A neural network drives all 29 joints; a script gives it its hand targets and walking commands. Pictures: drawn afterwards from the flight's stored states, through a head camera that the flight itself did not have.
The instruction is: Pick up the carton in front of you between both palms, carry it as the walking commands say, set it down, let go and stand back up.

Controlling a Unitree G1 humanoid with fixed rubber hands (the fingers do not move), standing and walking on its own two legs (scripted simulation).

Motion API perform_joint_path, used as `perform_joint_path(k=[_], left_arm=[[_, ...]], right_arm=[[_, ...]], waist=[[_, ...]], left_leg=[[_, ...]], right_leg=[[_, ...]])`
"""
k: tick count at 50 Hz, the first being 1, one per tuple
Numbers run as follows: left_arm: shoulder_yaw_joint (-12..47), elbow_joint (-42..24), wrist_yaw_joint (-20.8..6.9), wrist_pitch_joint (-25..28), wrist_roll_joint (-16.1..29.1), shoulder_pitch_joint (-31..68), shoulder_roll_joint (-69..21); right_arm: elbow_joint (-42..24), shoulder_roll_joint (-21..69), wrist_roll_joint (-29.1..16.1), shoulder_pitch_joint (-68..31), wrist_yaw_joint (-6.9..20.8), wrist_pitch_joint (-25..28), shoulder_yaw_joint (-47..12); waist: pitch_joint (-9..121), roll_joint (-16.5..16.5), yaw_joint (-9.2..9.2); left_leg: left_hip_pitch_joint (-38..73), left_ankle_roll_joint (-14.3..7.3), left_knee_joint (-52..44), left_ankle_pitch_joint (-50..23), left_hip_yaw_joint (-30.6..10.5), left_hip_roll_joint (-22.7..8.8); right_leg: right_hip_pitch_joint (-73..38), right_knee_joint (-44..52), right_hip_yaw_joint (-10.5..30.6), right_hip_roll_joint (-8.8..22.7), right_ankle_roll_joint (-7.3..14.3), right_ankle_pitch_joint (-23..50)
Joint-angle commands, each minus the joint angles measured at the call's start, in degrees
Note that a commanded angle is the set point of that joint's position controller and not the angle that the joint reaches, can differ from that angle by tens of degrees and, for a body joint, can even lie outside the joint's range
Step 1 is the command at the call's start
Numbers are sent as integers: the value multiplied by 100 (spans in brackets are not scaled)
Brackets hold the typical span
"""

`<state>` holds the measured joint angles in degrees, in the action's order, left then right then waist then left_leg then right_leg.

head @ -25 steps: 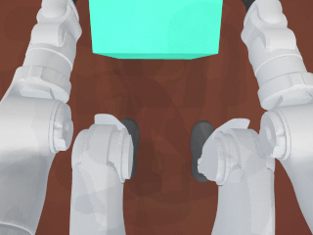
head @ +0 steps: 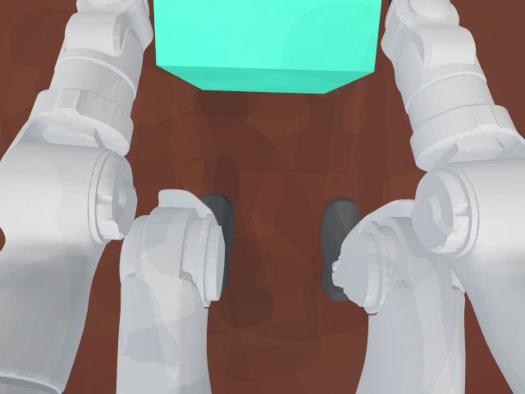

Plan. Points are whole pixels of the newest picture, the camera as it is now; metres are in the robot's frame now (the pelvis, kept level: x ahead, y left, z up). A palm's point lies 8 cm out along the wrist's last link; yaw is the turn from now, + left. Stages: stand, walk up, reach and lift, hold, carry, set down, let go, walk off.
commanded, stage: reach and lift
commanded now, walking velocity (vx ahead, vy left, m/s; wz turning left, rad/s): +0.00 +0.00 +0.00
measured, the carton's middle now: (266, 0) +0.55 +0.04 -0.24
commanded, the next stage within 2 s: none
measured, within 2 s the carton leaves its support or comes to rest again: leaves its support in 0.08 s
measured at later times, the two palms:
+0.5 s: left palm out of the picture +0.49 +0.19 +0.02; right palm out of the picture +0.51 -0.10 +0.01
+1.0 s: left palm out of the picture +0.46 +0.19 +0.16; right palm out of the picture +0.48 -0.11 +0.16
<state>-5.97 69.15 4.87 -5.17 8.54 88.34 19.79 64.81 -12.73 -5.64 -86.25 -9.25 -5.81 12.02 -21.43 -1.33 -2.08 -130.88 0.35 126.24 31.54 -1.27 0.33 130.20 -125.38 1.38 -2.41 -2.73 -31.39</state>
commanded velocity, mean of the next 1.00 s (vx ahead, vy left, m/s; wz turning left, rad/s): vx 0.00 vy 0.00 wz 0.00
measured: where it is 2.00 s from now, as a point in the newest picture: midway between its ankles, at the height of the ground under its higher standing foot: (276, 263)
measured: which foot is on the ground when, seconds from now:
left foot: down 0.00-1.00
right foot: down 0.00-1.00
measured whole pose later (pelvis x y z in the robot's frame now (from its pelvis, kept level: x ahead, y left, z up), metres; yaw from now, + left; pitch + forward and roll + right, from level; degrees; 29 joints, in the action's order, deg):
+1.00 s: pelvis +0.03 -0.01 +0.20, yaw +3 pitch +38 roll -1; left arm -24.5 35.6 0.0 -22.3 -12.1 48.1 -1.5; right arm 33.8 5.2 10.8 -46.6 -3.9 -21.5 25.4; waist 13.1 -1.5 -1.2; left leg -99.1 1.7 88.2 27.4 -3.3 2.5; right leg 97.9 -88.6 3.2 -4.3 -1.9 -29.1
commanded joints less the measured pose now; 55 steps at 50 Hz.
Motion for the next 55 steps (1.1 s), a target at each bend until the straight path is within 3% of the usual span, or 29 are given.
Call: perform_joint_path(k=[1, 6, 11, 15, 21, 24, 25, 28, 39, 46, 55], left_arm=[[1129, -1489, -1664, -200, 123, 2688, -5603], [1692, -2881, -1617, -393, 457, 2957, -6142], [1918, -3593, -1520, -833, 170, 2371, -6845], [1536, -3188, -1539, -1212, -304, 1520, -7301], [487, -2152, -1790, -1531, -1157, 1156, -7430], [133, -1995, -1817, -1534, -1453, 1107, -7364], [39, -1955, -1807, -1528, -1542, 1050, -7377], [-72, -1990, -1835, -1538, -1680, 926, -7356], [1098, -2893, -1943, -1691, -1134, 316, -8099], [1384, -3051, -1847, -1728, -1099, -457, -8321], [1343, -2995, -1780, -1673, -1250, -1415, -8471]], right_arm=[[-1314, 5223, -103, -2954, 1540, -118, -1352], [-2129, 6272, -590, -2877, 1520, -331, -1920], [-2862, 6832, -467, -2648, 1574, -703, -2178], [-2890, 6934, -30, -2317, 1635, -976, -1995], [-1948, 6669, 1155, -1618, 1703, -1270, -676], [-1866, 6742, 1335, -1656, 1722, -1293, -476], [-1880, 6841, 1313, -1723, 1730, -1294, -526], [-1910, 7089, 1260, -1660, 1772, -1346, -681], [-2640, 7669, 904, -722, 1866, -1496, -1629], [-2812, 7846, 743, -25, 1932, -1540, -2035], [-2692, 7891, 923, 1006, 1966, -1490, -1967]], waist=[[6872, 5, -57], [9328, 36, -254], [10389, 424, -315], [9432, 276, -225], [7473, 299, 156], [7506, 255, 48], [7630, 198, -78], [8009, -62, -233], [9101, 124, -55], [8641, 144, -58], [7632, 152, 32]], left_leg=[[3210, 11, -937, -1785, 422, 545], [4428, 49, -942, -2723, 593, 593], [5383, 128, -1228, -3189, 612, 678], [4758, 97, -1770, -2207, 606, 759], [3532, 58, -2641, -603, 513, 804], [3765, 5, -2952, -457, 505, 819], [3844, -22, -3055, -375, 522, 825], [4091, -60, -3278, -543, 563, 834], [5597, 101, -3980, -1582, 519, 878], [6361, 99, -4587, -1678, 379, 897], [7311, 52, -5562, -1631, 157, 871]], right_leg=[[-3134, 655, -650, -585, 181, 1549], [-4013, 585, -748, -682, 149, 2413], [-3510, 963, -790, -780, 90, 2253], [-3215, 1523, -774, -823, 92, 1453], [-2950, 2407, -703, -824, 248, 360], [-3031, 2738, -669, -844, 242, 227], [-3168, 2839, -645, -856, 222, 167], [-3637, 3165, -575, -870, 135, 264], [-4976, 3908, -489, -880, 98, 1196], [-5473, 4505, -404, -871, 89, 1224], [-6297, 5500, -200, -803, 156, 1168]])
